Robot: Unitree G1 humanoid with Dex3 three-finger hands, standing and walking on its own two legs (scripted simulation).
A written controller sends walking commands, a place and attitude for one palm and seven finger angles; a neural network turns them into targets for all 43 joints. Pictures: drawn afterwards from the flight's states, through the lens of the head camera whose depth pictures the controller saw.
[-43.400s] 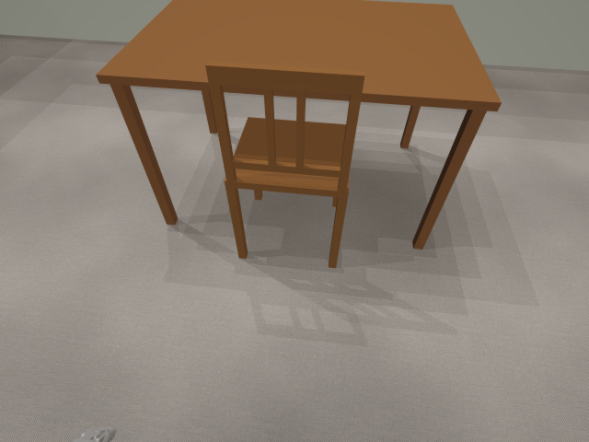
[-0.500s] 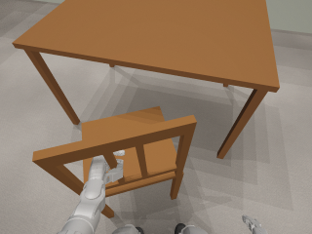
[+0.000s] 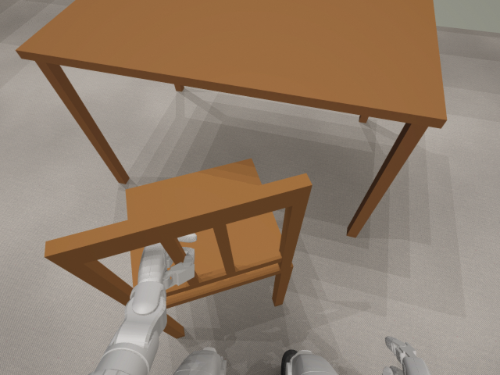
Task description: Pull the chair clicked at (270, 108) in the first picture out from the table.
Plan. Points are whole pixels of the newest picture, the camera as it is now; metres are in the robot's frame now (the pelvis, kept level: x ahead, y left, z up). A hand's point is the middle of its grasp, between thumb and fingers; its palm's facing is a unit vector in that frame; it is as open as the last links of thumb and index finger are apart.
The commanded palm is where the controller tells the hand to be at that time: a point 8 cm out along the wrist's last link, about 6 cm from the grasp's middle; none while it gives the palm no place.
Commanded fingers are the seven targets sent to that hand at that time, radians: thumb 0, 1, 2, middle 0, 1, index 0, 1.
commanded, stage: step backward, pulling the chair out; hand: left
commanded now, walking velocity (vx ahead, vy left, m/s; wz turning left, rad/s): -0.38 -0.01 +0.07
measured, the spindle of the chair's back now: (182, 261) +0.32 +0.14 -0.11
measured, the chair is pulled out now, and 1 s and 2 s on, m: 0.35 0.44 0.59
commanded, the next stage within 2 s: stop walking, hand still on the chair in 1.48 s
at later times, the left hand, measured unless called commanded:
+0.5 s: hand (182, 285) +0.26 +0.13 -0.06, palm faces -0.08 -0.99 -0.13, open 5.1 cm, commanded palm +0.23 +0.18 -0.06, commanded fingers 0.00 0.90 0.90 -0.50 -1.45 -0.50 -1.45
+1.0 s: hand (172, 329) +0.19 +0.13 -0.06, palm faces -0.07 -0.99 -0.12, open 5.2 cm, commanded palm +0.16 +0.18 -0.06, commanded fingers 0.00 0.90 0.90 -0.50 -1.45 -0.50 -1.45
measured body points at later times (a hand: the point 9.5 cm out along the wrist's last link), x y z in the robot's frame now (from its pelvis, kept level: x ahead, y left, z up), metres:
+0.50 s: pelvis -0.05 +0.03 +0.00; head +0.04 +0.04 +0.43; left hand +0.26 +0.18 -0.05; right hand +0.09 -0.21 -0.12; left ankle -0.05 +0.16 -0.73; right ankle +0.05 -0.11 -0.73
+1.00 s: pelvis -0.12 +0.03 +0.00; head -0.02 +0.04 +0.44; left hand +0.19 +0.18 -0.05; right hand +0.02 -0.24 -0.10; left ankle -0.11 +0.17 -0.73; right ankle -0.07 -0.10 -0.73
